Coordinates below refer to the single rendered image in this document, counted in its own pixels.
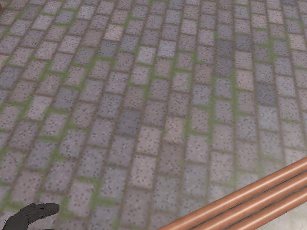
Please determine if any robot left hand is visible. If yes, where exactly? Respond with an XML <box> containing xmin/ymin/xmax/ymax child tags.
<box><xmin>2</xmin><ymin>203</ymin><xmax>59</xmax><ymax>230</ymax></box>

